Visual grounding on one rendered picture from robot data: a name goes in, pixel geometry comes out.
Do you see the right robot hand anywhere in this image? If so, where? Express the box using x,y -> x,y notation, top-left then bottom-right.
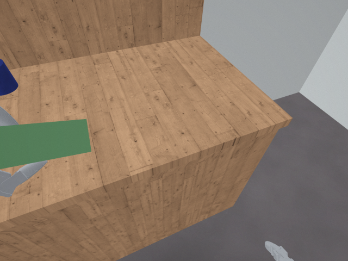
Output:
265,241 -> 294,261

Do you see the table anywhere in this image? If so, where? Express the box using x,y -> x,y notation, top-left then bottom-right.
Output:
0,0 -> 293,261

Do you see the left robot hand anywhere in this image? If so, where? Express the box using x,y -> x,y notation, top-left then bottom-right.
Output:
0,106 -> 48,197

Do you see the sponge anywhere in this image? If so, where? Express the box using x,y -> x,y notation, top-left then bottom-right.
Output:
0,119 -> 91,169

